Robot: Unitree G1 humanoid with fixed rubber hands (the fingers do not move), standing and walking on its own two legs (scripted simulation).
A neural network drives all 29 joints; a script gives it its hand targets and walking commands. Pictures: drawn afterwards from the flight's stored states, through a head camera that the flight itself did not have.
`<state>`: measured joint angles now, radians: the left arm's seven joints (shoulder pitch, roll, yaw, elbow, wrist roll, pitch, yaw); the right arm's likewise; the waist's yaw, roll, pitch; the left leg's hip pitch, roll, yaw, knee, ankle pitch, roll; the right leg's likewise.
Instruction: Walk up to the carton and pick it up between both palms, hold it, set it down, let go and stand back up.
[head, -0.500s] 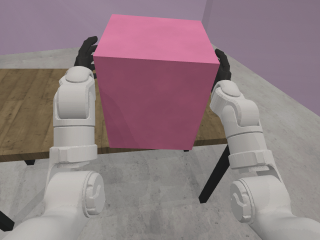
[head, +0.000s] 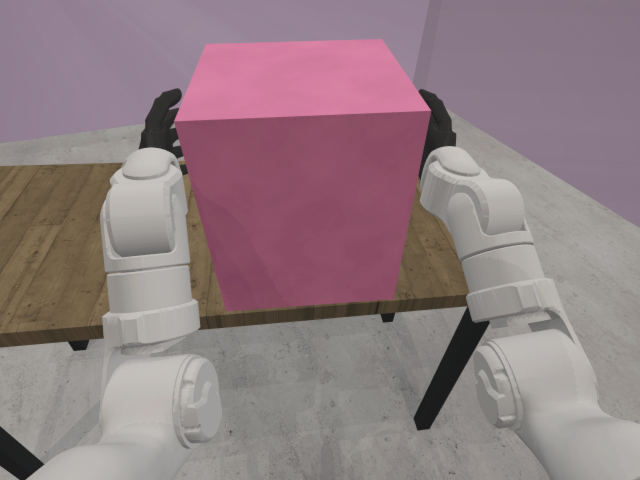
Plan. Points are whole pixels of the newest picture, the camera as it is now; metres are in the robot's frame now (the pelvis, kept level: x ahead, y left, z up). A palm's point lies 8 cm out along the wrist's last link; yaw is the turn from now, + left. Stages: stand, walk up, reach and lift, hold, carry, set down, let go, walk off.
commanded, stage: hold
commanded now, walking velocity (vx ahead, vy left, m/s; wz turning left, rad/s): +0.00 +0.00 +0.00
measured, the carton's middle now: (303, 176) +0.40 -0.01 +0.22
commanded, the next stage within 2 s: none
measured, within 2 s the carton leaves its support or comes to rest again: neither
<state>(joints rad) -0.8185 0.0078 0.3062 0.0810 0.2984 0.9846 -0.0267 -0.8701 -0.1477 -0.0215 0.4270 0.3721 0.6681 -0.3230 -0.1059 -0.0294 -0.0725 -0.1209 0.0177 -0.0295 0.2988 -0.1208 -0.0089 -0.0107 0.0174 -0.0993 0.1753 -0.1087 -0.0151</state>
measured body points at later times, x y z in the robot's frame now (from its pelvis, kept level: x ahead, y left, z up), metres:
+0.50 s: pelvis -0.01 -0.01 +0.00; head -0.07 +0.01 +0.45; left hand +0.37 +0.15 +0.27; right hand +0.37 -0.16 +0.26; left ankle +0.03 +0.12 -0.75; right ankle +0.00 -0.11 -0.75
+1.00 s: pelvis -0.02 +0.00 +0.00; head -0.08 +0.03 +0.44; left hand +0.36 +0.16 +0.27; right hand +0.37 -0.15 +0.28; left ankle +0.03 +0.12 -0.75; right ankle +0.00 -0.11 -0.75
